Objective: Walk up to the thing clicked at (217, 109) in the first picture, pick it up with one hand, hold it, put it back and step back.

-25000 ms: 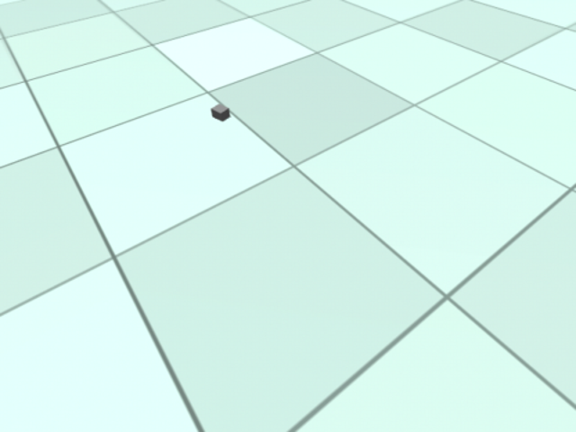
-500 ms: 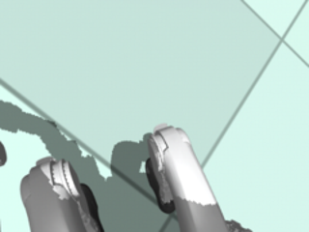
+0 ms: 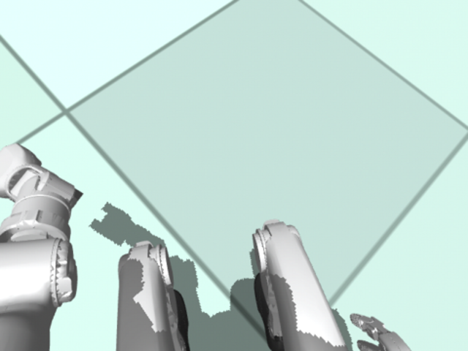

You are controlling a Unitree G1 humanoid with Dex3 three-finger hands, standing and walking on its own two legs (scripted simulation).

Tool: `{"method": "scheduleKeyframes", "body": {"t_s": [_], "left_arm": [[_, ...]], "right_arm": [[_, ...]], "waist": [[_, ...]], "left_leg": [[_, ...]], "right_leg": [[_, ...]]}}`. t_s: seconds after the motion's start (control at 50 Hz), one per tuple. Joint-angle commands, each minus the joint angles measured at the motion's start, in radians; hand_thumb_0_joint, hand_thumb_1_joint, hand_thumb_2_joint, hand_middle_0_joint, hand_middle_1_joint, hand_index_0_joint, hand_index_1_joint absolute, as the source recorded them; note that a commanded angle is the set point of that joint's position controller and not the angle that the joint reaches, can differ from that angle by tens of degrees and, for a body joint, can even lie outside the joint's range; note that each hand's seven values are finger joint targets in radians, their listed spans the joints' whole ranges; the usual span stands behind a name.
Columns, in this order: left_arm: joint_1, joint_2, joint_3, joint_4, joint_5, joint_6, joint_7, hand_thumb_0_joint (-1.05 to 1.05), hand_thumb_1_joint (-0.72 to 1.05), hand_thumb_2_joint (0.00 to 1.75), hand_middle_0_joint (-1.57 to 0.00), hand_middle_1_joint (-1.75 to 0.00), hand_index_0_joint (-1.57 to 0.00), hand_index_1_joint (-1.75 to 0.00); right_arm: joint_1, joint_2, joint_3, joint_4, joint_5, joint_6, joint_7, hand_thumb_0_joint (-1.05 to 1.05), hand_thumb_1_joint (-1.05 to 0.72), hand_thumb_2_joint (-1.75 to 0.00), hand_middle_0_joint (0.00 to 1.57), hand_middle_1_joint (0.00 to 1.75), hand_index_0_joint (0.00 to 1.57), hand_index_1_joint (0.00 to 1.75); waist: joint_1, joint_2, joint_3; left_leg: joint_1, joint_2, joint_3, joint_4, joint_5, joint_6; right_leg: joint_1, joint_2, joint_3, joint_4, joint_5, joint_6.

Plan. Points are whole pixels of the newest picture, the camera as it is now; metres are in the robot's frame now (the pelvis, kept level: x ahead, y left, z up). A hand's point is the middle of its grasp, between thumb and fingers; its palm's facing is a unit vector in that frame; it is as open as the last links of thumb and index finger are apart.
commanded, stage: lift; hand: left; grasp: from above
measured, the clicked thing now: (45, 194) +0.43 +0.32 -0.12
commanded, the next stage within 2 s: hold in 1.02 s
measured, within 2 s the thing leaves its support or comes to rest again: neither
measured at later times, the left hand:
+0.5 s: hand out of the picture +0.39 +0.25 +0.12, palm faces -0.26 -0.38 -0.89, open 11.3 cm
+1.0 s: hand out of the picture +0.39 +0.24 +0.22, palm faces -0.25 -0.40 -0.88, open 11.3 cm
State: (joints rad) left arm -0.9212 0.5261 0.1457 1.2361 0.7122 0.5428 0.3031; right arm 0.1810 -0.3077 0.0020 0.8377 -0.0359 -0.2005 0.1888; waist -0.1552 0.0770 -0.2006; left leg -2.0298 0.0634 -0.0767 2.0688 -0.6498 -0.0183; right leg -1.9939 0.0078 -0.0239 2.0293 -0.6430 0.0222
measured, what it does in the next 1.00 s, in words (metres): rises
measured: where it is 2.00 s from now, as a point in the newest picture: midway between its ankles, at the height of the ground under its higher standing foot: (227, 336)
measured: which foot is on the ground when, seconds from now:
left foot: down 0.00-1.00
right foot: down 0.00-1.00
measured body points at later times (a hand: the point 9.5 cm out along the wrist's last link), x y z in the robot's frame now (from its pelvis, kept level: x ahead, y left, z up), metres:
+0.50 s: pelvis +0.04 -0.01 +0.20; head +0.13 +0.00 +0.64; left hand +0.40 +0.26 +0.17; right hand +0.15 -0.27 +0.07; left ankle +0.09 +0.13 -0.40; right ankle +0.10 -0.13 -0.40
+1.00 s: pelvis +0.07 -0.01 +0.29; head +0.14 -0.01 +0.74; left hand +0.40 +0.25 +0.27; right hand +0.16 -0.26 +0.16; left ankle +0.09 +0.13 -0.40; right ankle +0.10 -0.13 -0.40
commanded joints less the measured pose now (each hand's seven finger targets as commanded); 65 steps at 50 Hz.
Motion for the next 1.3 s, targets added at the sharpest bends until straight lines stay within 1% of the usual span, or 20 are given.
{"method": "scheduleKeyframes", "body": {"t_s": [0.0,0.02,0.04,0.1,0.12,0.22,0.32,0.36,0.46,0.5,0.56,0.6,0.66,0.7,0.86,0.94,1.0,1.1,1.16,1.28], "left_arm": [[-0.291,0.209,-0.055,-0.288,0.008,0.036,0.034,0.0,0.61,0.85,-1.09,-0.6,-1.05,-0.64],[-0.282,0.221,-0.05,-0.325,0.001,0.045,0.036,0.0,0.6,0.85,-1.08,-0.58,-1.04,-0.62],[-0.231,0.187,-0.065,-0.317,-0.003,0.06,0.037,0.0,0.6,0.83,-1.08,-0.57,-1.04,-0.62],[-0.239,0.153,-0.084,-0.409,-0.013,0.09,0.055,0.0,0.58,0.87,-1.08,-0.57,-1.03,-0.63],[-0.188,0.136,-0.095,-0.385,-0.008,0.104,0.061,0.0,0.56,0.89,-1.06,-0.58,-1.01,-0.64],[-0.156,0.088,-0.128,-0.402,-0.009,0.13,0.077,0.0,0.54,0.91,-1.07,-0.56,-1.01,-0.63],[-0.126,-0.025,-0.185,-0.343,-0.031,0.148,0.085,0.0,0.52,0.92,-1.04,-0.58,-0.98,-0.65],[-0.133,-0.03,-0.189,-0.32,-0.04,0.153,0.096,0.0,0.52,0.91,-1.04,-0.59,-0.98,-0.65],[-0.121,-0.063,-0.193,-0.225,-0.059,0.169,0.115,0.0,0.52,0.91,-1.04,-0.56,-0.98,-0.63],[-0.137,-0.1,-0.206,-0.217,-0.069,0.169,0.116,0.0,0.54,0.9,-1.06,-0.56,-1.0,-0.62],[-0.126,-0.079,-0.202,-0.227,-0.064,0.173,0.116,0.0,0.54,0.89,-1.05,-0.56,-0.99,-0.63],[-0.112,-0.108,-0.216,-0.216,-0.065,0.178,0.119,0.0,0.58,0.9,-1.08,-0.58,-1.02,-0.64],[-0.096,-0.108,-0.204,-0.255,-0.088,0.184,0.132,0.0,0.58,0.88,-1.07,-0.57,-1.01,-0.62],[-0.115,-0.12,-0.204,-0.256,-0.093,0.194,0.141,0.0,0.59,0.89,-1.06,-0.6,-1.01,-0.65],[-0.134,-0.175,-0.218,-0.204,-0.112,0.208,0.166,0.0,0.66,0.85,-1.09,-0.58,-1.04,-0.63],[-0.111,-0.169,-0.213,-0.204,-0.105,0.209,0.16,0.0,0.68,0.82,-1.09,-0.58,-1.05,-0.62],[-0.122,-0.188,-0.233,-0.208,-0.094,0.213,0.168,0.0,0.66,0.81,-1.08,-0.59,-1.04,-0.63],[-0.117,-0.202,-0.23,-0.216,-0.112,0.217,0.179,0.0,0.7,0.83,-1.1,-0.61,-1.06,-0.65],[-0.126,-0.197,-0.237,-0.21,-0.108,0.218,0.167,0.0,0.65,0.77,-1.08,-0.52,-1.03,-0.58],[-0.136,-0.194,-0.244,-0.246,-0.107,0.218,0.147,0.0,0.6,0.73,-1.03,-0.53,-0.98,-0.58]], "right_arm": [[0.133,-0.179,-0.057,-0.069,0.025,-0.009,-0.053,0.0,-0.91,-0.9,0.2,0.3,0.2,0.3],[0.121,-0.181,-0.057,-0.068,0.031,-0.008,-0.068,0.0,-0.9,-0.9,0.2,0.3,0.2,0.3],[0.109,-0.172,-0.054,-0.071,0.035,-0.007,-0.078,0.0,-0.9,-0.9,0.2,0.3,0.2,0.3],[0.086,-0.163,-0.046,-0.072,0.048,-0.002,-0.115,0.0,-0.9,-0.9,0.2,0.3,0.2,0.3],[0.075,-0.155,-0.04,-0.068,0.053,-0.001,-0.124,0.0,-0.9,-0.9,0.2,0.3,0.2,0.3],[0.059,-0.141,-0.034,-0.046,0.071,-0.004,-0.165,0.0,-0.9,-0.9,0.2,0.3,0.2,0.3],[0.05,-0.116,-0.03,-0.027,0.081,-0.009,-0.191,0.0,-0.9,-0.9,0.2,0.3,0.2,0.3],[0.058,-0.113,-0.028,-0.025,0.082,-0.011,-0.195,0.0,-0.89,-0.9,0.2,0.3,0.2,0.3],[0.06,-0.105,-0.03,-0.02,0.079,-0.013,-0.203,0.0,-0.89,-0.9,0.2,0.3,0.2,0.3],[0.069,-0.096,-0.027,-0.021,0.076,-0.012,-0.203,0.0,-0.89,-0.9,0.2,0.3,0.2,0.3],[0.08,-0.098,-0.026,-0.037,0.078,-0.007,-0.203,0.0,-0.89,-0.9,0.2,0.3,0.2,0.3],[0.094,-0.096,-0.025,-0.037,0.078,-0.003,-0.2,0.0,-0.89,-0.9,0.2,0.3,0.2,0.3],[0.097,-0.094,-0.026,-0.047,0.074,0.002,-0.197,0.0,-0.89,-0.9,0.2,0.3,0.2,0.3],[0.104,-0.094,-0.022,-0.043,0.071,0.006,-0.195,0.0,-0.89,-0.9,0.2,0.3,0.2,0.3],[0.111,-0.095,-0.026,-0.021,0.067,0.012,-0.18,0.0,-0.88,-0.89,0.2,0.3,0.2,0.3],[0.115,-0.101,-0.034,-0.015,0.066,0.008,-0.169,0.0,-0.88,-0.89,0.2,0.3,0.2,0.3],[0.105,-0.102,-0.03,-0.023,0.068,0.008,-0.16,0.0,-0.88,-0.89,0.2,0.3,0.2,0.3],[0.078,-0.104,-0.035,-0.027,0.063,0.004,-0.145,0.0,-0.89,-0.89,0.2,0.3,0.2,0.3],[0.075,-0.111,-0.036,-0.021,0.066,0.005,-0.137,0.0,-0.89,-0.89,0.2,0.3,0.2,0.3],[0.061,-0.113,-0.04,-0.029,0.068,0.002,-0.127,0.0,-0.89,-0.89,0.2,0.3,0.2,0.3]], "waist": [[-0.006,0.07,-0.642],[-0.002,0.066,-0.639],[0.01,0.075,-0.628],[0.012,0.083,-0.641],[0.018,0.07,-0.619],[0.026,0.041,-0.55],[0.025,0.023,-0.469],[0.02,-0.018,-0.424],[0.043,-0.008,-0.373],[0.036,-0.014,-0.346],[0.056,0.003,-0.356],[0.049,-0.041,-0.338],[0.067,-0.026,-0.367],[0.061,-0.018,-0.368],[0.065,-0.058,-0.267],[0.077,-0.049,-0.279],[0.069,-0.074,-0.252],[0.09,-0.044,-0.22],[0.077,-0.067,-0.211],[0.095,-0.075,-0.219]], "left_leg": [[0.519,-0.046,0.054,-0.354,0.063,0.033],[0.547,-0.047,0.043,-0.391,0.044,0.031],[0.577,-0.043,0.045,-0.421,0.043,0.026],[0.694,-0.04,0.038,-0.498,0.057,0.02],[0.713,-0.04,0.04,-0.525,0.061,0.02],[0.864,-0.036,0.043,-0.65,0.104,0.022],[0.994,-0.034,0.055,-0.769,0.178,0.021],[0.995,-0.038,0.067,-0.805,0.195,0.028],[1.113,-0.043,0.08,-0.907,0.258,0.021],[1.133,-0.047,0.086,-0.941,0.295,0.023],[1.209,-0.052,0.093,-1.001,0.347,0.019],[1.22,-0.055,0.09,-1.033,0.37,0.024],[1.294,-0.058,0.099,-1.083,0.43,0.019],[1.342,-0.056,0.095,-1.111,0.481,0.016],[1.429,-0.059,0.094,-1.237,0.477,0.015],[1.48,-0.06,0.097,-1.277,0.511,0.013],[1.508,-0.061,0.1,-1.307,0.509,0.017],[1.56,-0.062,0.105,-1.359,0.496,0.008],[1.569,-0.065,0.107,-1.372,0.482,0.012],[1.612,-0.067,0.109,-1.399,0.53,0.013]], "right_leg": [[0.482,0.046,-0.032,-0.426,0.044,-0.038],[0.495,0.043,-0.03,-0.448,0.024,-0.038],[0.51,0.044,-0.03,-0.462,0.028,-0.04],[0.583,0.041,-0.027,-0.528,0.054,-0.041],[0.615,0.041,-0.025,-0.552,0.061,-0.04],[0.748,0.039,-0.025,-0.672,0.126,-0.039],[0.878,0.04,-0.024,-0.79,0.203,-0.037],[0.958,0.04,-0.01,-0.852,0.214,-0.03],[1.064,0.036,-0.011,-0.954,0.269,-0.033],[1.101,0.035,-0.009,-0.99,0.313,-0.029],[1.192,0.033,-0.007,-1.044,0.359,-0.028],[1.245,0.035,-0.002,-1.081,0.392,-0.021],[1.331,0.027,-0.002,-1.119,0.466,-0.02],[1.356,0.028,-0.008,-1.133,0.529,-0.02],[1.436,0.027,-0.008,-1.244,0.509,-0.023],[1.475,0.025,-0.011,-1.265,0.536,-0.027],[1.507,0.025,-0.01,-1.301,0.541,-0.023],[1.521,0.025,-0.014,-1.336,0.505,-0.032],[1.534,0.023,-0.007,-1.357,0.495,-0.027],[1.583,0.021,-0.002,-1.371,0.547,-0.024]]}}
